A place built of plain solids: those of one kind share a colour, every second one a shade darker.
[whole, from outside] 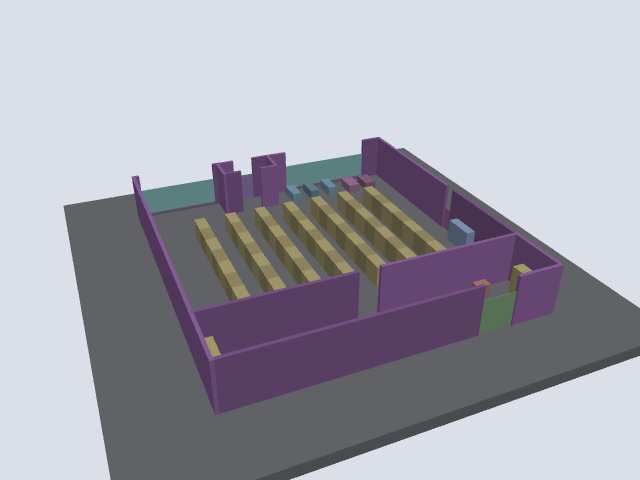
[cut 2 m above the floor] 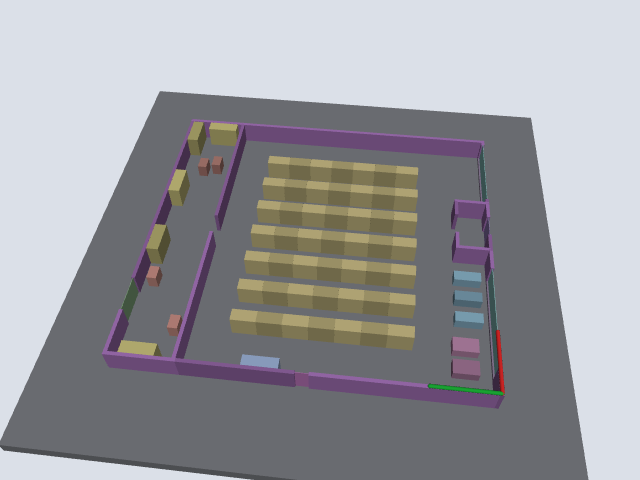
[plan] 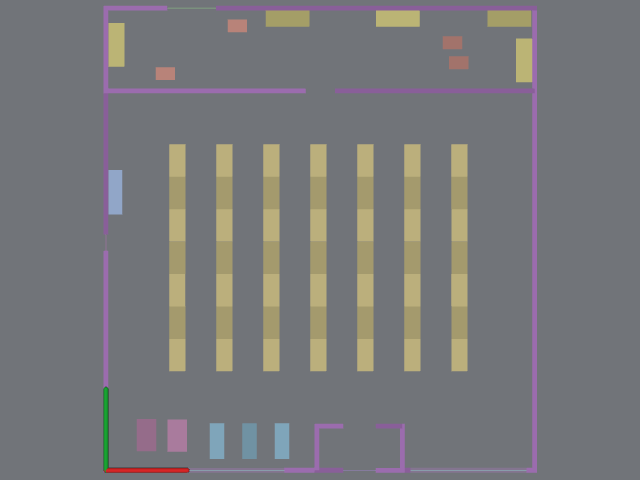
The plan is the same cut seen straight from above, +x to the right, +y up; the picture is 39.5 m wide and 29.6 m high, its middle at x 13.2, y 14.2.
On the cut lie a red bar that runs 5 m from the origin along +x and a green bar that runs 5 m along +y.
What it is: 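A store; runs of fixtures between aisles, tills by the way out, a stock room at the back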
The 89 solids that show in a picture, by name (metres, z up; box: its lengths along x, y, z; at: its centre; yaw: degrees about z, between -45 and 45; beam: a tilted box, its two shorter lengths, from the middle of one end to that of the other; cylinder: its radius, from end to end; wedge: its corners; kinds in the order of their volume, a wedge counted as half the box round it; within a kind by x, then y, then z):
{
 "run_bay_1": {"box": [1.0, 2.0, 1.9], "at": [4.4, 7.1, 0.9]},
 "run_bay_2": {"box": [1.0, 2.0, 1.9], "at": [4.4, 9.1, 0.9]},
 "run_bay_3": {"box": [1.0, 2.0, 1.9], "at": [4.4, 11.1, 0.9]},
 "run_bay_4": {"box": [1.0, 2.0, 1.9], "at": [4.4, 13.1, 0.9]},
 "run_bay_5": {"box": [1.0, 2.0, 1.9], "at": [4.4, 15.1, 0.9]},
 "run_bay_6": {"box": [1.0, 2.0, 1.9], "at": [4.4, 17.1, 0.9]},
 "run_bay_7": {"box": [1.0, 2.0, 1.9], "at": [4.4, 19.1, 0.9]},
 "run_bay_8": {"box": [1.0, 2.0, 1.9], "at": [7.3, 7.1, 0.9]},
 "run_bay_9": {"box": [1.0, 2.0, 1.9], "at": [7.3, 9.1, 0.9]},
 "run_bay_10": {"box": [1.0, 2.0, 1.9], "at": [7.3, 11.1, 0.9]},
 "run_bay_11": {"box": [1.0, 2.0, 1.9], "at": [7.3, 13.1, 0.9]},
 "run_bay_12": {"box": [1.0, 2.0, 1.9], "at": [7.3, 15.1, 0.9]},
 "run_bay_13": {"box": [1.0, 2.0, 1.9], "at": [7.3, 17.1, 0.9]},
 "run_bay_14": {"box": [1.0, 2.0, 1.9], "at": [7.3, 19.1, 0.9]},
 "run_bay_15": {"box": [1.0, 2.0, 1.9], "at": [10.2, 7.1, 0.9]},
 "run_bay_16": {"box": [1.0, 2.0, 1.9], "at": [10.2, 9.1, 0.9]},
 "run_bay_17": {"box": [1.0, 2.0, 1.9], "at": [10.2, 11.1, 0.9]},
 "run_bay_18": {"box": [1.0, 2.0, 1.9], "at": [10.2, 13.1, 0.9]},
 "run_bay_19": {"box": [1.0, 2.0, 1.9], "at": [10.2, 15.1, 0.9]},
 "run_bay_20": {"box": [1.0, 2.0, 1.9], "at": [10.2, 17.1, 0.9]},
 "run_bay_21": {"box": [1.0, 2.0, 1.9], "at": [10.2, 19.1, 0.9]},
 "run_bay_22": {"box": [1.0, 2.0, 1.9], "at": [13.1, 7.1, 0.9]},
 "run_bay_23": {"box": [1.0, 2.0, 1.9], "at": [13.1, 9.1, 0.9]},
 "run_bay_24": {"box": [1.0, 2.0, 1.9], "at": [13.1, 11.1, 0.9]},
 "run_bay_25": {"box": [1.0, 2.0, 1.9], "at": [13.1, 13.1, 0.9]},
 "run_bay_26": {"box": [1.0, 2.0, 1.9], "at": [13.1, 15.1, 0.9]},
 "run_bay_27": {"box": [1.0, 2.0, 1.9], "at": [13.1, 17.1, 0.9]},
 "run_bay_28": {"box": [1.0, 2.0, 1.9], "at": [13.1, 19.1, 0.9]},
 "run_bay_29": {"box": [1.0, 2.0, 1.9], "at": [16.0, 7.1, 0.9]},
 "run_bay_30": {"box": [1.0, 2.0, 1.9], "at": [16.0, 9.1, 0.9]},
 "run_bay_31": {"box": [1.0, 2.0, 1.9], "at": [16.0, 11.1, 0.9]},
 "run_bay_32": {"box": [1.0, 2.0, 1.9], "at": [16.0, 13.1, 0.9]},
 "run_bay_33": {"box": [1.0, 2.0, 1.9], "at": [16.0, 15.1, 0.9]},
 "run_bay_34": {"box": [1.0, 2.0, 1.9], "at": [16.0, 17.1, 0.9]},
 "run_bay_35": {"box": [1.0, 2.0, 1.9], "at": [16.0, 19.1, 0.9]},
 "run_bay_36": {"box": [1.0, 2.0, 1.9], "at": [18.9, 7.1, 0.9]},
 "run_bay_37": {"box": [1.0, 2.0, 1.9], "at": [18.9, 9.1, 0.9]},
 "run_bay_38": {"box": [1.0, 2.0, 1.9], "at": [18.9, 11.1, 0.9]},
 "run_bay_39": {"box": [1.0, 2.0, 1.9], "at": [18.9, 13.1, 0.9]},
 "run_bay_40": {"box": [1.0, 2.0, 1.9], "at": [18.9, 15.1, 0.9]},
 "run_bay_41": {"box": [1.0, 2.0, 1.9], "at": [18.9, 17.1, 0.9]},
 "run_bay_42": {"box": [1.0, 2.0, 1.9], "at": [18.9, 19.1, 0.9]},
 "run_bay_43": {"box": [1.0, 2.0, 1.9], "at": [21.8, 7.1, 0.9]},
 "run_bay_44": {"box": [1.0, 2.0, 1.9], "at": [21.8, 9.1, 0.9]},
 "run_bay_45": {"box": [1.0, 2.0, 1.9], "at": [21.8, 11.1, 0.9]},
 "run_bay_46": {"box": [1.0, 2.0, 1.9], "at": [21.8, 13.1, 0.9]},
 "run_bay_47": {"box": [1.0, 2.0, 1.9], "at": [21.8, 15.1, 0.9]},
 "run_bay_48": {"box": [1.0, 2.0, 1.9], "at": [21.8, 17.1, 0.9]},
 "run_bay_49": {"box": [1.0, 2.0, 1.9], "at": [21.8, 19.1, 0.9]},
 "wall_1": {"box": [0.3, 13.69, 4.43], "at": [0.0, 6.69, 2.16]},
 "wall_2": {"box": [0.3, 9.01, 4.43], "at": [0.0, 19.04, 2.16]},
 "wall_3": {"box": [0.3, 5.4, 4.43], "at": [0.0, 25.95, 2.16]},
 "wall_4": {"box": [2.15, 0.3, 4.43], "at": [0.93, 0.0, 2.16]},
 "wall_5": {"box": [3.94, 0.3, 4.43], "at": [1.82, 28.5, 2.16]},
 "wall_6": {"box": [12.32, 0.3, 4.43], "at": [6.16, 23.4, 2.16]},
 "wall_7": {"box": [2.15, 0.3, 4.43], "at": [12.08, 0.0, 2.16]},
 "wall_8": {"box": [0.3, 2.87, 4.43], "at": [13.0, 1.43, 2.16]},
 "wall_9": {"box": [1.79, 0.3, 4.43], "at": [13.75, 0.0, 2.16]},
 "wall_10": {"box": [1.64, 0.3, 4.43], "at": [13.82, 2.72, 2.16]},
 "wall_11": {"box": [19.8, 0.3, 4.43], "at": [16.69, 28.5, 2.16]},
 "wall_12": {"box": [1.64, 0.3, 4.43], "at": [17.46, 2.72, 2.16]},
 "wall_13": {"box": [1.79, 0.3, 4.43], "at": [17.53, 0.0, 2.16]},
 "wall_14": {"box": [0.3, 2.87, 4.43], "at": [18.27, 1.43, 2.16]},
 "wall_15": {"box": [0.65, 0.3, 4.43], "at": [18.45, 0.0, 2.16]},
 "wall_16": {"box": [12.32, 0.3, 4.43], "at": [20.28, 23.4, 2.16]},
 "wall_17": {"box": [0.65, 0.3, 4.43], "at": [26.26, 0.0, 2.16]},
 "wall_18": {"box": [0.3, 28.8, 4.43], "at": [26.44, 14.25, 2.16]},
 "stockrack_1": {"box": [1.0, 2.7, 2.45], "at": [0.65, 26.23, 1.18]},
 "stockrack_2": {"box": [2.7, 1.0, 2.45], "at": [11.21, 27.85, 1.18]},
 "stockrack_3": {"box": [2.7, 1.0, 2.45], "at": [18.0, 27.85, 1.18]},
 "stockrack_4": {"box": [2.7, 1.0, 2.45], "at": [24.88, 27.85, 1.18]},
 "stockrack_5": {"box": [1.0, 2.7, 2.45], "at": [25.79, 25.28, 1.18]},
 "till_body_1": {"box": [0.9, 2.2, 0.95], "at": [6.85, 1.8, 0.42]},
 "till_body_2": {"box": [0.9, 2.2, 0.95], "at": [8.85, 1.8, 0.42]},
 "till_body_3": {"box": [0.9, 2.2, 0.95], "at": [10.85, 1.8, 0.42]},
 "wallshelf_1": {"box": [0.85, 2.75, 2.1], "at": [0.57, 17.14, 1.0]},
 "stockpallet_1": {"box": [1.2, 0.8, 1.25], "at": [3.67, 24.46, 0.57]},
 "stockpallet_2": {"box": [1.2, 0.8, 1.25], "at": [8.11, 27.41, 0.57]},
 "stockpallet_3": {"box": [1.2, 0.8, 1.25], "at": [21.37, 26.36, 0.57]},
 "stockpallet_4": {"box": [1.2, 0.8, 1.25], "at": [21.75, 25.13, 0.57]},
 "produce_table_1": {"box": [1.2, 2.0, 0.85], "at": [2.5, 2.17, 0.38]},
 "produce_table_2": {"box": [1.2, 2.0, 0.85], "at": [4.39, 2.14, 0.38]},
 "wall_sill_front_1": {"box": [9.0, 0.3, 0.35], "at": [6.5, 0.0, 0.12]},
 "wall_sill_front_2": {"box": [7.16, 0.3, 0.35], "at": [22.36, 0.0, 0.12]},
 "front_pane_1": {"box": [9.0, 0.04, 2.5], "at": [6.5, 0.0, 1.55]},
 "front_pane_2": {"box": [7.16, 0.04, 2.5], "at": [22.36, 0.0, 1.55]},
 "goods_leaf_1": {"box": [3.0, 0.04, 3.05], "at": [5.29, 28.5, 1.48]},
 "front_doors_shut_1": {"box": [2.04, 0.04, 2.45], "at": [15.64, 0.0, 1.18]},
 "fire_exit_leaf_1": {"box": [0.04, 1.0, 2.15], "at": [0.0, 14.04, 1.02]}
}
